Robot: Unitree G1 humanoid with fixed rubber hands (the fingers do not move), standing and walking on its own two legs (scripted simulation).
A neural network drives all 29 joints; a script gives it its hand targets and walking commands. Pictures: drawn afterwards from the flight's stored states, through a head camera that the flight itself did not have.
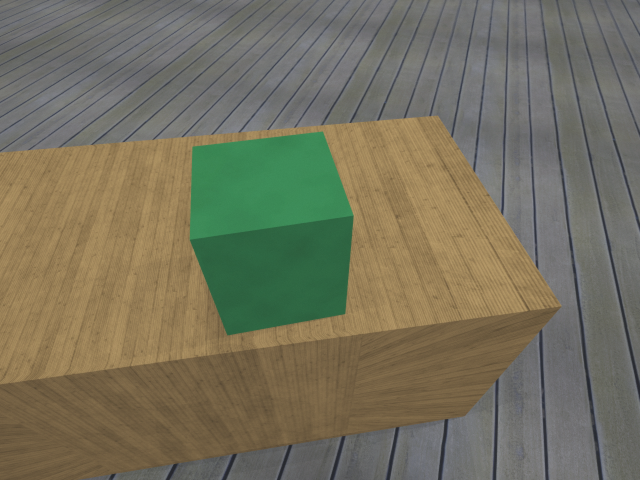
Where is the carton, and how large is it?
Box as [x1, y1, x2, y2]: [190, 132, 353, 334]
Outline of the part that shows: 322,132 192,147 190,241 227,334 342,314 345,311 353,215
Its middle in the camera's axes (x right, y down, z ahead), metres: -0.08 -0.01 +0.65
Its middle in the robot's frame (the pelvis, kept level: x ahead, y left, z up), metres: +0.50 +0.08 -0.01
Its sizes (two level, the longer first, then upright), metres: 0.210 0.200 0.250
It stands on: a pedestal, 0.64 m high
